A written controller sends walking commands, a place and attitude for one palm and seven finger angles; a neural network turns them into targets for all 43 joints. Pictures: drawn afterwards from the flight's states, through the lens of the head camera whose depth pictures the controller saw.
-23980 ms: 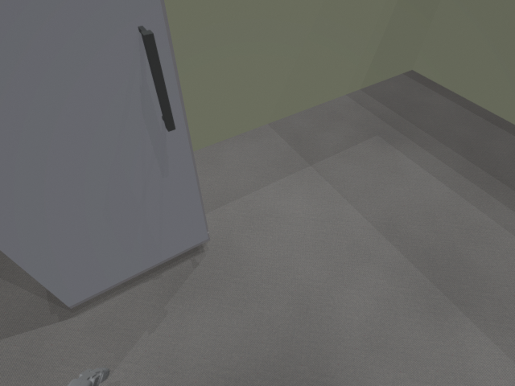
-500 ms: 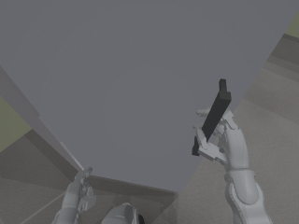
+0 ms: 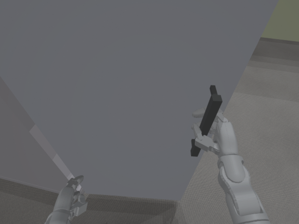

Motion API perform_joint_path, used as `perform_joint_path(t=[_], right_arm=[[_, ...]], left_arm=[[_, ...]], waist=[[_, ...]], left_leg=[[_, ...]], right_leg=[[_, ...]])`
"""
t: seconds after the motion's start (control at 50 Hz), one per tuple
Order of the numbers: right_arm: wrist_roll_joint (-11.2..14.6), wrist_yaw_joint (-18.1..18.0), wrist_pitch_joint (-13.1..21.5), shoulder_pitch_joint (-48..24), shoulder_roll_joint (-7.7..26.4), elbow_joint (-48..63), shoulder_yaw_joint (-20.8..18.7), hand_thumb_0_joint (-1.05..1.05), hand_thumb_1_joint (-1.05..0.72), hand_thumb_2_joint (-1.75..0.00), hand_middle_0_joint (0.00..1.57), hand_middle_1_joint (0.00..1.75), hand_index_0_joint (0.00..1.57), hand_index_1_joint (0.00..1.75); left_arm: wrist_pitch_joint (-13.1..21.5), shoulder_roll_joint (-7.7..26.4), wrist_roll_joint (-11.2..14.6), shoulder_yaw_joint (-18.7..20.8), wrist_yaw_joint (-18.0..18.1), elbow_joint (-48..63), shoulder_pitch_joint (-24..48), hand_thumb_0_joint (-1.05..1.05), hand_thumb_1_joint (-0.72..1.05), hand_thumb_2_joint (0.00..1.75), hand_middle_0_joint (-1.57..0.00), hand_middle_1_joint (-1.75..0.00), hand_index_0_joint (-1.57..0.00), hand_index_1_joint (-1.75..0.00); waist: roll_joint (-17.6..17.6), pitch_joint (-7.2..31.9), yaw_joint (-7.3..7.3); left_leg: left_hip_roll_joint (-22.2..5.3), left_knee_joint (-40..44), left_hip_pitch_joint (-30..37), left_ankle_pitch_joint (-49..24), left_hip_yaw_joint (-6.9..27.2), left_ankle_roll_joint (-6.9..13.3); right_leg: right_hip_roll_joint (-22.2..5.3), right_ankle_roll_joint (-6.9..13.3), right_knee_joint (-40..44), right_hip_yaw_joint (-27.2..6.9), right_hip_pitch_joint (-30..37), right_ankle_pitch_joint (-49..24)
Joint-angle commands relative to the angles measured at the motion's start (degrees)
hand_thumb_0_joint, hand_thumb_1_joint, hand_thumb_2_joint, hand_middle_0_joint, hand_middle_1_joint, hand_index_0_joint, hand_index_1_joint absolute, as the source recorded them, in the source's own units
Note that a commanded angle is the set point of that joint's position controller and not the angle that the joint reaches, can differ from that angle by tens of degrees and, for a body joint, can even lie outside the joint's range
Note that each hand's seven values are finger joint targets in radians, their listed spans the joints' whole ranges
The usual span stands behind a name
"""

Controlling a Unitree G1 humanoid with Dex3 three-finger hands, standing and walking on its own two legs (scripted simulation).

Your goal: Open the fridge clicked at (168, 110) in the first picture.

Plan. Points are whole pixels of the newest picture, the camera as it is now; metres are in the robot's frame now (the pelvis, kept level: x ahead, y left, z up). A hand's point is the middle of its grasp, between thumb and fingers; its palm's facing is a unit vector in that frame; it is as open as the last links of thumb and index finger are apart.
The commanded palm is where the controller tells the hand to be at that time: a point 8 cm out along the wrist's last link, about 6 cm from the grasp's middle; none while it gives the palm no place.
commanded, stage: stop walking and hold the door back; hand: right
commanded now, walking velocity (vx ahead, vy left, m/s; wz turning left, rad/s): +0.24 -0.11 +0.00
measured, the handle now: (202, 125) +0.35 -0.13 +0.09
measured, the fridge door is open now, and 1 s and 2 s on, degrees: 81 73 74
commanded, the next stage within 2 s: loosen the grip on the handle in 1.28 s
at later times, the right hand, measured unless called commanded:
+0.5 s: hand (197, 122) +0.35 -0.12 +0.11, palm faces +0.09 +0.97 -0.23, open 5.4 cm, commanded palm +0.34 -0.18 +0.10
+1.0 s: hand (196, 115) +0.37 -0.12 +0.11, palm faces -0.01 +0.99 -0.16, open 5.7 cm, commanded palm +0.34 -0.17 +0.10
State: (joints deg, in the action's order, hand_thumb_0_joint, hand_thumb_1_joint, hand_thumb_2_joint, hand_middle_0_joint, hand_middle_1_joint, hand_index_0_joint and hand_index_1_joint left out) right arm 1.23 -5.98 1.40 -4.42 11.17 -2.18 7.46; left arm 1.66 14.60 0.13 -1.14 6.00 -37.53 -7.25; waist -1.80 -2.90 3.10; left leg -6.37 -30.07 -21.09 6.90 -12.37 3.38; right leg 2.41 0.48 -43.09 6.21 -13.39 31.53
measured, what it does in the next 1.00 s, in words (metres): steps on the spot: right foot, then left foot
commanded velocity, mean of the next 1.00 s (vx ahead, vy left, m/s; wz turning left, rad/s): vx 0.10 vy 0.00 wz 0.00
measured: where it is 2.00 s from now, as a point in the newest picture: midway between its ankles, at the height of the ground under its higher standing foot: outside the picture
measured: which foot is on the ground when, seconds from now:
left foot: down 0.00-0.04, up 0.06-0.24, down 0.26-1.00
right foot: up 0.00-0.02, down 0.04-0.26, up 0.28-0.62, down 0.64-1.00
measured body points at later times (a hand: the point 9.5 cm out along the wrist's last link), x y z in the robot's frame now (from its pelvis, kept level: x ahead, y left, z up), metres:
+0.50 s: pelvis -0.09 +0.02 +0.01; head -0.06 +0.07 +0.45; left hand -0.02 +0.30 -0.14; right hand +0.34 -0.17 +0.12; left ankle +0.00 +0.14 -0.73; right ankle -0.08 -0.13 -0.66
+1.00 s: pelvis -0.06 -0.02 +0.00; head -0.01 +0.00 +0.44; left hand +0.07 +0.22 -0.13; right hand +0.37 -0.17 +0.12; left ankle -0.02 +0.10 -0.73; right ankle -0.05 -0.15 -0.73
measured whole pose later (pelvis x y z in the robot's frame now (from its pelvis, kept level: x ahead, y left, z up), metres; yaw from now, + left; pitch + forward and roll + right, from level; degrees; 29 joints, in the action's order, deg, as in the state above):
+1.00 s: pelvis -0.06 -0.02 +0.00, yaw +1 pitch -1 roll +0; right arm 2.8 -2.7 5.6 -32.9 11.8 -32.2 -5.5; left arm 2.6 12.4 1.8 -1.9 5.3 -39.3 -10.0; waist 2.4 -7.6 -3.3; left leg -1.8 -35.6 -18.8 15.5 -4.5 0.7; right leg -3.3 -1.2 -35.1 3.2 -15.7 16.4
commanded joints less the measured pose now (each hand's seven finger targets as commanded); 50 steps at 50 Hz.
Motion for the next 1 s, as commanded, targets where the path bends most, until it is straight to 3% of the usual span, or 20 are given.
perform_joint_path(t=[0.0,0.02,0.04,0.08,0.18,0.2,0.24,0.26,0.3,0.4,0.5,0.56,0.58,0.62,0.64,0.68,0.76,0.84,0.92,0.98], right_arm=[[1.4,-2.2,5.57,-34.62,8.37,5.05,-7.81,0.0,-0.9,-0.9,0.45,1.4,0.45,1.4],[1.18,-1.77,5.66,-38.82,6.28,2.48,-6.27,0.0,-0.9,-0.9,0.45,1.4,0.45,1.4],[1.56,-1.97,5.51,-45.2,4.83,1.26,-4.36,0.0,-0.9,-0.9,0.45,1.4,0.45,1.4],[-0.01,-1.55,4.94,-46.06,10.83,-13.38,-11.35,0.0,-0.9,-0.9,0.45,1.4,0.45,1.4],[2.48,0.21,5.32,-60.87,8.64,-28.77,-9.59,0.0,-0.9,-0.9,0.45,1.4,0.45,1.4],[2.33,0.3,5.4,-60.75,10.56,-32.32,-11.34,0.0,-0.9,-0.9,0.45,1.4,0.45,1.4],[2.93,0.87,6.45,-61.66,15.8,-32.57,-15.13,0.0,-0.9,-0.9,0.45,1.4,0.45,1.4],[2.75,0.86,6.68,-62.04,18.96,-31.9,-18.35,0.0,-0.9,-0.9,0.45,1.4,0.45,1.4],[2.39,1.48,6.52,-64.53,17.41,-34.9,-16.64,0.0,-0.9,-0.9,0.45,1.4,0.45,1.4],[2.12,1.6,9.1,-64.65,24.37,-42.72,-22.76,0.0,-0.9,-0.9,0.45,1.4,0.45,1.4],[1.89,2.25,10.48,-67.2,21.52,-41.84,-22.68,0.0,-0.9,-0.9,0.45,1.4,0.45,1.4],[1.3,2.96,11.64,-68.0,19.01,-40.73,-21.26,0.0,-0.9,-0.9,0.45,1.4,0.45,1.4],[1.23,3.43,12.33,-67.73,19.33,-40.88,-21.73,0.0,-0.9,-0.9,0.45,1.4,0.45,1.4],[2.5,4.34,12.73,-70.38,13.6,-37.28,-17.35,0.0,-0.9,-0.9,0.45,1.4,0.45,1.4],[2.72,5.31,12.4,-67.16,6.66,-35.73,-11.82,0.0,-0.9,-0.9,0.45,1.4,0.45,1.4],[1.65,4.12,12.03,-66.86,12.51,-34.69,-15.34,0.0,-0.9,-0.9,0.45,1.4,0.45,1.4],[0.9,4.36,11.22,-59.94,9.71,-27.69,-12.74,0.0,-0.9,-0.9,0.45,1.4,0.45,1.4],[1.25,3.14,8.67,-47.94,14.71,-25.52,-17.48,0.0,-0.9,-0.9,0.45,1.4,0.45,1.4],[1.61,2.09,9.21,-46.24,13.95,-15.71,-18.14,0.0,-0.9,-0.9,0.45,1.4,0.45,1.4],[2.53,2.37,9.72,-41.88,9.73,-11.15,-15.39,0.0,-0.9,-0.9,0.45,1.4,0.45,1.4]], left_arm=[[0.7,6.22,0.07,1.21,0.0,8.33,1.59,0.0,0.9,0.9,-0.2,-0.3,-0.2,-0.3],[0.06,6.96,0.07,1.19,-0.48,8.29,3.04,0.0,0.9,0.9,-0.2,-0.3,-0.2,-0.3],[0.09,4.21,0.85,0.6,-0.59,8.06,5.93,0.0,0.9,0.9,-0.2,-0.3,-0.2,-0.3],[-0.66,6.21,1.67,2.29,-0.78,5.44,3.43,0.0,0.9,0.9,-0.2,-0.3,-0.2,-0.3],[-0.34,6.97,2.46,2.5,0.58,4.08,-0.22,0.0,0.9,0.9,-0.2,-0.3,-0.2,-0.3],[-0.01,6.85,2.19,2.69,0.84,3.41,-1.23,0.0,0.9,0.9,-0.2,-0.3,-0.2,-0.3],[0.33,5.64,2.11,3.76,1.13,4.11,-0.23,0.0,0.9,0.9,-0.2,-0.3,-0.2,-0.3],[1.34,7.5,1.15,4.44,1.34,2.15,-1.78,0.0,0.9,0.9,-0.2,-0.3,-0.2,-0.3],[2.98,6.31,1.51,4.36,0.73,0.41,-2.55,0.0,0.9,0.9,-0.2,-0.3,-0.2,-0.3],[3.84,7.8,2.18,4.42,0.48,-1.36,-4.13,0.0,0.9,0.9,-0.2,-0.3,-0.2,-0.3],[5.64,6.92,1.79,3.8,0.73,-0.05,-5.2,0.0,0.9,0.9,-0.2,-0.3,-0.2,-0.3],[6.28,7.49,0.89,4.01,0.71,-1.07,-7.28,0.0,0.9,0.9,-0.2,-0.3,-0.2,-0.3],[6.27,8.86,0.69,4.77,0.77,-1.16,-7.93,0.0,0.9,0.9,-0.2,-0.3,-0.2,-0.3],[5.62,11.55,1.04,5.1,0.1,0.86,-7.6,0.0,0.9,0.9,-0.2,-0.3,-0.2,-0.3],[5.13,7.68,1.67,3.95,-1.21,2.25,-5.08,0.0,0.9,0.9,-0.2,-0.3,-0.2,-0.3],[4.43,8.79,1.44,3.64,-0.75,1.27,-5.49,0.0,0.9,0.9,-0.2,-0.3,-0.2,-0.3],[4.17,8.59,2.03,3.56,-1.29,3.04,-7.53,0.0,0.9,0.9,-0.2,-0.3,-0.2,-0.3],[3.93,6.95,2.49,4.24,-0.79,4.34,-5.83,0.0,0.9,0.9,-0.2,-0.3,-0.2,-0.3],[3.61,4.88,1.37,1.82,0.66,4.32,-3.47,0.0,0.9,0.9,-0.2,-0.3,-0.2,-0.3],[2.75,5.8,1.43,2.49,0.16,6.69,-0.1,0.0,0.9,0.9,-0.2,-0.3,-0.2,-0.3]], waist=[[4.36,14.35,-3.15],[20.17,11.07,-3.37],[25.5,8.88,-4.01],[10.19,5.04,-2.9],[8.41,9.58,-0.66],[4.92,9.95,-0.54],[-17.55,7.95,0.31],[-8.43,11.18,-1.03],[-14.01,10.72,-2.88],[-12.04,13.43,-2.8],[-15.24,14.75,-2.77],[-8.38,15.92,-4.36],[-1.82,14.96,-4.23],[14.05,12.5,-3.77],[12.01,14.57,-3.87],[14.84,10.99,-3.45],[7.91,19.33,-4.07],[-11.59,21.18,-2.76],[-6.45,21.7,-3.83],[1.42,21.52,-1.94]], left_leg=[[-3.31,3.99,0.86,28.1,14.83,-4.73],[5.03,-16.03,-6.63,20.59,5.25,-7.39],[5.62,-33.12,-10.06,19.75,8.01,-5.92],[3.07,-37.81,-11.83,16.24,13.99,-5.27],[6.02,-5.62,12.32,17.21,5.63,-5.05],[4.75,0.02,16.85,20.64,9.12,-4.02],[-15.97,21.4,18.52,38.67,48.67,5.07],[-16.5,21.42,12.2,37.74,48.87,4.5],[-13.51,18.89,10.89,47.45,43.03,2.21],[-11.48,14.07,16.25,30.11,29.75,2.22],[-7.88,13.8,10.27,29.59,22.35,2.26],[-3.23,6.49,4.63,27.45,16.05,0.17],[-1.18,0.47,0.82,25.34,15.09,-1.14],[8.18,-21.79,-11.38,20.83,7.79,-5.05],[5.57,-25.62,-8.02,20.72,12.39,-4.18],[2.66,-18.99,-4.53,17.13,11.83,-4.08],[4.63,4.93,13.91,-1.57,8.4,-2.76],[-11.3,2.06,28.75,-40.01,23.37,6.86],[-8.15,-1.66,22.5,-29.02,16.56,2.72],[0.93,-1.65,11.57,-4.13,11.82,-3.93]], right_leg=[[-6.51,6.41,27.86,-8.8,9.53,2.22],[-16.68,11.08,31.69,-19.66,9.94,5.37],[-23.4,15.46,32.28,-30.11,4.22,4.71],[-22.59,14.43,31.6,-25.3,-2.88,6.49],[-13.0,6.38,19.87,-10.04,-6.32,4.76],[-9.56,4.73,12.79,-6.97,-10.26,5.28],[-0.48,-0.23,-17.25,-4.45,-25.25,2.69],[-1.62,-1.62,-23.17,-9.51,-19.02,-3.21],[-2.05,-1.6,-24.74,-10.44,-21.55,-6.59],[-4.06,-2.29,-17.59,-6.28,-19.84,-7.63],[-2.76,-1.32,-0.08,1.72,-5.68,-6.02],[-1.81,-0.87,14.94,4.33,8.43,-11.39],[-4.77,0.24,18.07,0.29,11.19,-9.5],[-23.72,8.81,28.3,-27.54,13.2,-18.08],[-24.68,10.05,30.03,-27.44,8.65,-12.5],[-22.53,9.71,25.2,-17.99,4.26,-21.59],[-16.14,2.01,8.0,-4.19,8.48,-46.79],[-5.97,-2.53,-6.08,-4.73,-12.02,-2.54],[-6.51,-1.8,11.44,-4.59,-2.86,-15.85],[-13.79,1.11,14.87,-9.53,6.32,-37.97]])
